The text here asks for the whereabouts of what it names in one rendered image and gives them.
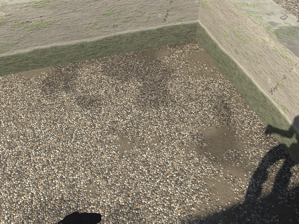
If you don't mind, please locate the robot left hand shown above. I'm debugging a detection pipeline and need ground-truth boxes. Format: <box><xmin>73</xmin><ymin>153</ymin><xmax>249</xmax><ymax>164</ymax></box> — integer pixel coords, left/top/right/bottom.
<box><xmin>55</xmin><ymin>211</ymin><xmax>102</xmax><ymax>224</ymax></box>

